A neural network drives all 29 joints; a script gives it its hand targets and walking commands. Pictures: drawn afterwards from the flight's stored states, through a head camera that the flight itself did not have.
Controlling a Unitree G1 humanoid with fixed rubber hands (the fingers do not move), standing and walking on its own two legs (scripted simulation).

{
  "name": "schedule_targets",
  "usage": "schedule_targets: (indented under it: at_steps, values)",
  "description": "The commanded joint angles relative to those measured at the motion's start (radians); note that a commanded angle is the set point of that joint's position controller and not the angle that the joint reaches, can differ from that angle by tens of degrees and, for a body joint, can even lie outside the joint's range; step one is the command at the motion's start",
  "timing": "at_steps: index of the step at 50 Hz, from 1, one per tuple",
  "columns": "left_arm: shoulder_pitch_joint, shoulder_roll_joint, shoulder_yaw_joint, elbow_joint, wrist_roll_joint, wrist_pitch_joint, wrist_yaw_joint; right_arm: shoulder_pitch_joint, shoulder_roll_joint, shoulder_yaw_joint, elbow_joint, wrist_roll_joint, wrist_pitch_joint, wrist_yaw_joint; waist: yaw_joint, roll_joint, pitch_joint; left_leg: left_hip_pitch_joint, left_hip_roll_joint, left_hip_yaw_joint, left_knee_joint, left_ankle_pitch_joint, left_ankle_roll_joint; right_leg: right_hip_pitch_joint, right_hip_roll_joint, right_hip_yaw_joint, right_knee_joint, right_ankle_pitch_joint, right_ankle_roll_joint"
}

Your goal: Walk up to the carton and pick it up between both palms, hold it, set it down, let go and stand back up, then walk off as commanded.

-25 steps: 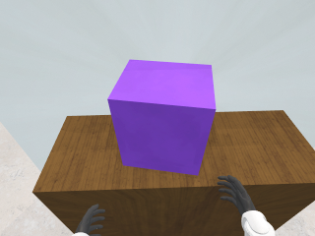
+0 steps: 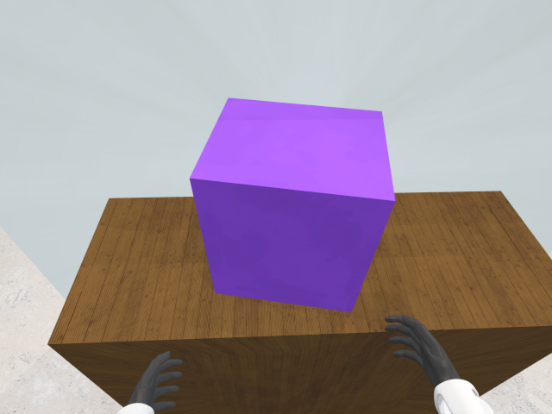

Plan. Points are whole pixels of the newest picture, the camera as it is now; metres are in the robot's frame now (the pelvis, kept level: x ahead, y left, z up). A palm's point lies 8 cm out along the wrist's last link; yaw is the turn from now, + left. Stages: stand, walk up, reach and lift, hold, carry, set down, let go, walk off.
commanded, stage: stand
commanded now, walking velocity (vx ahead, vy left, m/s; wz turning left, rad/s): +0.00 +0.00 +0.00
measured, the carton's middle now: (292, 209) +0.42 -0.02 +0.05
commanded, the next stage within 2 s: walk off in 1.42 s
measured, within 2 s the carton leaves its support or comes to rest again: neither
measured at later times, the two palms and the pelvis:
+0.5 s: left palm out of the picture +0.06 +0.33 -0.12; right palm (433, 369) +0.18 -0.21 -0.02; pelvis -0.02 +0.04 -0.01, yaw -1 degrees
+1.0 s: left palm out of the picture +0.09 +0.32 -0.11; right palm (435, 369) +0.18 -0.21 -0.02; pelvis -0.01 +0.03 +0.00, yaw -2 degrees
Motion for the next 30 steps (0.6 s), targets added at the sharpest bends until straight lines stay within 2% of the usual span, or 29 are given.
schedule_targets:
  at_steps: [1,5,8,14,20,26,30]
  values:
    - [-0.052,0.271,0.115,-0.052,-0.012,-0.115,-0.009,-0.036,-0.271,-0.124,0.019,-0.021,0.127,-0.091,0.038,0.107,0.006,-0.235,0.077,-0.079,-0.113,-0.046,0.055,-0.042,-0.085,0.059,-0.052,0.100,-0.051]
    - [-0.074,0.265,0.102,0.000,-0.018,-0.137,-0.030,-0.030,-0.293,-0.105,-0.009,-0.012,0.111,-0.088,0.037,0.162,-0.089,-0.202,0.078,-0.075,-0.078,-0.002,0.051,-0.056,-0.082,0.050,-0.025,0.140,-0.044]
    - [-0.070,0.277,0.101,0.040,-0.022,-0.136,-0.039,-0.033,-0.315,-0.100,-0.024,-0.011,0.115,-0.091,0.034,0.190,-0.093,-0.210,0.090,-0.091,-0.086,-0.025,0.055,-0.081,-0.070,0.040,-0.016,0.120,-0.040]
    - [-0.047,0.319,0.105,0.102,-0.024,-0.136,-0.047,-0.040,-0.355,-0.095,-0.032,-0.012,0.121,-0.092,0.036,0.193,-0.027,-0.284,0.121,-0.144,-0.157,-0.216,0.073,-0.128,-0.042,0.018,0.005,0.020,-0.040]
    - [-0.006,0.355,0.107,0.149,-0.025,-0.140,-0.046,-0.052,-0.381,-0.096,-0.022,-0.015,0.126,-0.090,0.033,0.199,0.010,-0.329,0.138,-0.182,-0.217,-0.366,0.079,-0.141,-0.037,0.007,0.030,-0.020,-0.040]
    - [0.017,0.369,0.104,0.178,-0.025,-0.147,-0.042,-0.064,-0.388,-0.094,-0.005,-0.014,0.127,-0.086,0.031,0.192,0.015,-0.326,0.135,-0.184,-0.226,-0.376,0.076,-0.144,-0.044,0.012,0.032,-0.019,-0.040]
    - [0.025,0.372,0.099,0.191,-0.028,-0.150,-0.041,-0.071,-0.390,-0.091,0.006,-0.010,0.126,-0.084,0.030,0.197,0.011,-0.300,0.129,-0.173,-0.214,-0.310,0.070,-0.147,-0.053,0.024,0.022,0.005,-0.038]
